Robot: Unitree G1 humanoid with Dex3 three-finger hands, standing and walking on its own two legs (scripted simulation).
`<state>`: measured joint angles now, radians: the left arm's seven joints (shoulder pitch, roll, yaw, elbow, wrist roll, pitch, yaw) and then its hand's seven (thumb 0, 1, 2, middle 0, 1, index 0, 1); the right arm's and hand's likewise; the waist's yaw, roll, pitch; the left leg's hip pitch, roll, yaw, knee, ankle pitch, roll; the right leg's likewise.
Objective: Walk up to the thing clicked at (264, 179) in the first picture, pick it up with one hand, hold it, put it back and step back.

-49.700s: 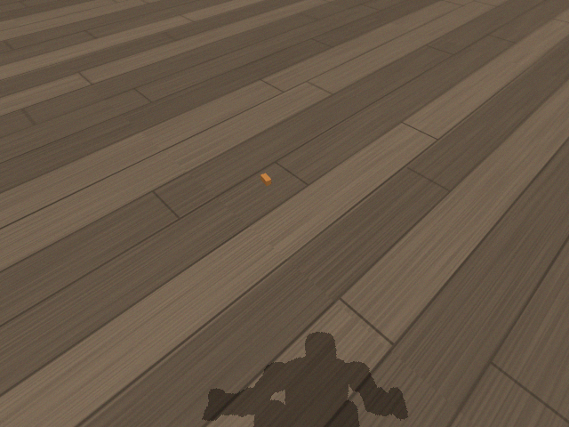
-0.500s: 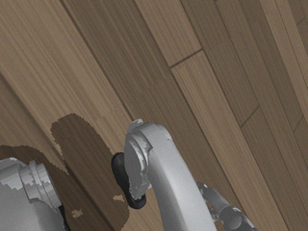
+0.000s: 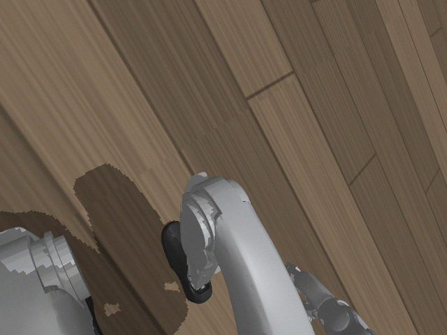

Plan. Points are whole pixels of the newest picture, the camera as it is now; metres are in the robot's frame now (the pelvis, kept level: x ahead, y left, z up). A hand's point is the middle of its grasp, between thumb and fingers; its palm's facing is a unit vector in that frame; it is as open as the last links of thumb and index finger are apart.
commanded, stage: rest palm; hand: left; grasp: from above
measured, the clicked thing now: out of the picture +0.50 +0.43 -0.30
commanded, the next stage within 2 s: approach in 1.86 s
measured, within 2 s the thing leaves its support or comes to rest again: neither
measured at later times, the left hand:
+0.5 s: hand out of the picture +0.46 +0.41 -0.21, palm faces -0.47 -0.15 -0.87, open 12.4 cm
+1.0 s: hand out of the picture +0.46 +0.42 -0.20, palm faces -0.46 -0.13 -0.88, open 12.8 cm
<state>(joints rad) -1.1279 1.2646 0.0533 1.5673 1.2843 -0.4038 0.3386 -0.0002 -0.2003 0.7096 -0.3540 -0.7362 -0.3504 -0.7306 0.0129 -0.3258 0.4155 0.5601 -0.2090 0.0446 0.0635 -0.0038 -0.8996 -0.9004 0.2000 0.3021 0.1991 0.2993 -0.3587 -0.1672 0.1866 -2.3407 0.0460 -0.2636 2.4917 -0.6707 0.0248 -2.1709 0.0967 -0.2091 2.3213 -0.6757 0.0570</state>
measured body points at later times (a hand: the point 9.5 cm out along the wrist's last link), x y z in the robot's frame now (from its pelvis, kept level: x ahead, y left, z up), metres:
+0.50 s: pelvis +0.00 +0.00 +0.00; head +0.28 +0.15 +0.32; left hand +0.48 +0.42 -0.16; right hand +0.09 -0.25 -0.07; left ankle +0.07 +0.12 -0.29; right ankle +0.12 -0.11 -0.29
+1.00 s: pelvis +0.00 +0.00 +0.00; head +0.27 +0.15 +0.32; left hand +0.48 +0.42 -0.15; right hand +0.10 -0.25 -0.06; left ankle +0.07 +0.12 -0.29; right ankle +0.12 -0.11 -0.29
